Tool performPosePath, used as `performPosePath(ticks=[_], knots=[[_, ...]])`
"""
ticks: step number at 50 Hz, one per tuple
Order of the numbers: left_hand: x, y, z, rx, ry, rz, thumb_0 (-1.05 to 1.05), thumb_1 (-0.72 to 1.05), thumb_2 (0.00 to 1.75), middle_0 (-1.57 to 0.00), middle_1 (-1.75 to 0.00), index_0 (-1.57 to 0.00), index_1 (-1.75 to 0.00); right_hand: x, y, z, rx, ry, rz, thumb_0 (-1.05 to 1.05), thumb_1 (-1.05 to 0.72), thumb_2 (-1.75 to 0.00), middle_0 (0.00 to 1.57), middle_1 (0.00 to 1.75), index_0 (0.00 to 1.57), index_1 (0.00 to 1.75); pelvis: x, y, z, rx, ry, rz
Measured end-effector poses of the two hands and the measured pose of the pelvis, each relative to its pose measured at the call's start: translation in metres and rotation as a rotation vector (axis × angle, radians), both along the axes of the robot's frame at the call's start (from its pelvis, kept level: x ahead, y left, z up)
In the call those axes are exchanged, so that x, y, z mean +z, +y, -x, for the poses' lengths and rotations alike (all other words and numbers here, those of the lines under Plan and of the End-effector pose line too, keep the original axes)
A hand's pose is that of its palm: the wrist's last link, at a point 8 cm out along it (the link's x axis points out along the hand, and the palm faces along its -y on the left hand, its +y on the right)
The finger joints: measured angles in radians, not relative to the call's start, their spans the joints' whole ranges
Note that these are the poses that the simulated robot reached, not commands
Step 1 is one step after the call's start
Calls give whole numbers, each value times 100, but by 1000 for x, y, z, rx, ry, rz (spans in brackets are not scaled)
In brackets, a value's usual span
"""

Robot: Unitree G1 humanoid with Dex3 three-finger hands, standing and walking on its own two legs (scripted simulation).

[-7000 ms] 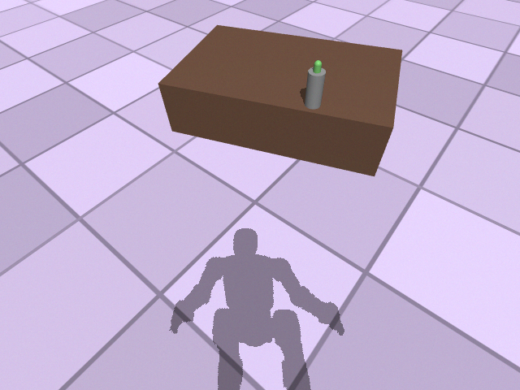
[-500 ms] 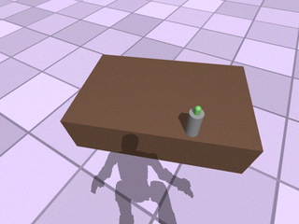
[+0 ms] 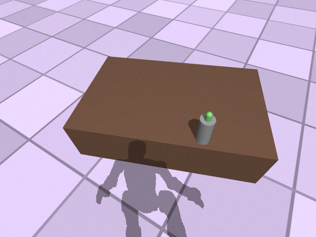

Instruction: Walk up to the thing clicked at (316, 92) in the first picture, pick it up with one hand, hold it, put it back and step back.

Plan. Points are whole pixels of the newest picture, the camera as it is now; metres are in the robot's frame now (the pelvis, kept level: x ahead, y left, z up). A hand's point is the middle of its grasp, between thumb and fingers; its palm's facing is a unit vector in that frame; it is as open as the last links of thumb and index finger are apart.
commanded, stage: stand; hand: right
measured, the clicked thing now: (205, 126) +0.67 -0.20 -0.34
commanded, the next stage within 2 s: walk up in 0.06 s
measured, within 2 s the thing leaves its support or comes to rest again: neither
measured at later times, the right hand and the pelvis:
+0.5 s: hand out of the picture +0.09 -0.21 -0.15, palm faces +0.07 +0.91 -0.40, open 7.4 cm; pelvis +0.07 +0.07 -0.01, yaw -4 degrees
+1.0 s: hand (227, 190) +0.28 -0.19 -0.16, palm faces +0.09 +0.92 -0.37, open 7.4 cm; pelvis +0.24 +0.09 -0.03, yaw -10 degrees
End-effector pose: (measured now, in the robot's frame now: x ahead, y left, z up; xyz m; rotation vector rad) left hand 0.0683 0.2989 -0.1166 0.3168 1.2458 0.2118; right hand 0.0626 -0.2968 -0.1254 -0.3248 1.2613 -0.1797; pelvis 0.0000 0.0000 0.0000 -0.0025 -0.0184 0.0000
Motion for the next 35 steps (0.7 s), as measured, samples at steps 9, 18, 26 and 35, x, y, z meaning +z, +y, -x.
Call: performPosePath(ticks=[9,18,26,35], knots=[[2,17,3,0,-56,-6,1,91,90,-20,-30,-20,-30,2,-6,-10,10,-28,14,1,-90,-89,20,30,20,30,-6,10,-7,-9,-7,13],[-13,90,9,-4,51,-51,1,91,90,-20,-30,-20,-30,17,16,-36,0,-110,82,1,-90,-90,20,30,20,30,-20,56,-37,-46,-30,16],[-2,103,-70,-98,6,-41,1,91,90,-20,-30,-20,-30,19,44,-15,-109,-45,60,1,-90,-90,20,30,20,30,-11,72,-80,-83,-37,0],[10,82,-183,-212,-96,-79,1,91,90,-20,-30,-20,-30,-17,43,-47,-152,-3,-5,1,-90,-89,20,30,20,30,-26,63,-144,-122,-42,-5]])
